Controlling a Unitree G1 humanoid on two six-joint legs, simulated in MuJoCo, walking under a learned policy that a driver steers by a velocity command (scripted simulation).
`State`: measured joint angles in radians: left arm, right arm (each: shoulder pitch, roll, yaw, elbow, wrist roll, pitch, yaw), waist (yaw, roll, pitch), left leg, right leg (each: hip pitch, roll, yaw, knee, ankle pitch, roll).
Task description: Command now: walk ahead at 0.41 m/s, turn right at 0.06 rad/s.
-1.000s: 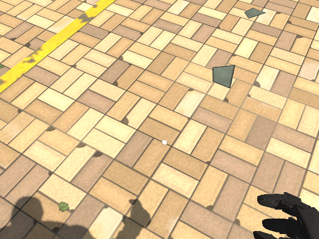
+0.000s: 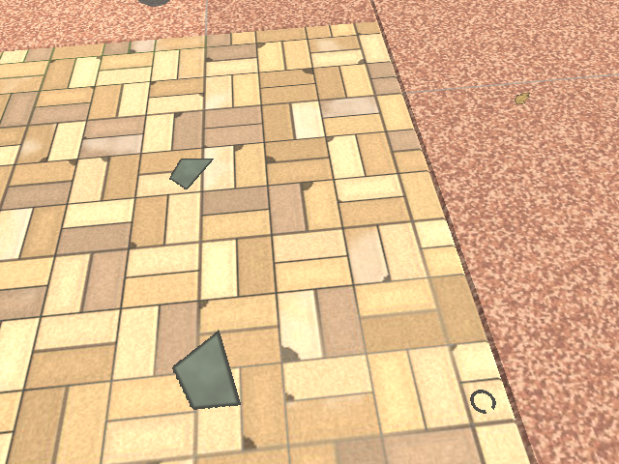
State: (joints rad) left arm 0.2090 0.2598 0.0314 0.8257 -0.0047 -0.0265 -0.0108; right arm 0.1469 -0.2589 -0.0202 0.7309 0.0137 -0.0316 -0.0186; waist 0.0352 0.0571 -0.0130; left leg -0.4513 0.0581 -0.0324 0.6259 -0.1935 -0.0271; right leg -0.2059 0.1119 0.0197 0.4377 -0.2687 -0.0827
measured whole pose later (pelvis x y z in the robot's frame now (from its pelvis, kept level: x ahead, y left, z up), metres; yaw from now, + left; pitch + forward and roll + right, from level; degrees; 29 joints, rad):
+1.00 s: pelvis +0.73 -0.01 -0.03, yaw +15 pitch +0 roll -1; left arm 0.48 0.22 0.02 0.95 0.04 -0.07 0.04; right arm 0.09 -0.27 -0.02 0.76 -0.01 -0.03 0.06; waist -0.01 0.03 0.03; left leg -0.50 -0.09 0.17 0.62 -0.14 0.21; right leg 0.18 0.02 -0.28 0.68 -0.29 0.01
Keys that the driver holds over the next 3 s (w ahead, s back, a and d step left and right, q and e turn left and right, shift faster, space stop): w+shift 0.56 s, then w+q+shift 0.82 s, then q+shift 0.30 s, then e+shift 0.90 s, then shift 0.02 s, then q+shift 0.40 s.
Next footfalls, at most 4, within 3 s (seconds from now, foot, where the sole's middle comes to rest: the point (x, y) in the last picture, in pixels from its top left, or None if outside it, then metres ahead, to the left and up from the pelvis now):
0.04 left None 0.09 0.13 -0.77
0.50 right None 0.47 -0.10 -0.77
0.98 left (326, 309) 0.89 0.05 -0.77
1.38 right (335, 184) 1.34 0.03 -0.77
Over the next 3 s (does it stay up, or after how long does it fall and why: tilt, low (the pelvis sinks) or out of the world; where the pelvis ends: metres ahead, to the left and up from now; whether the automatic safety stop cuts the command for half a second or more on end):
stays up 1.47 0.27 0.00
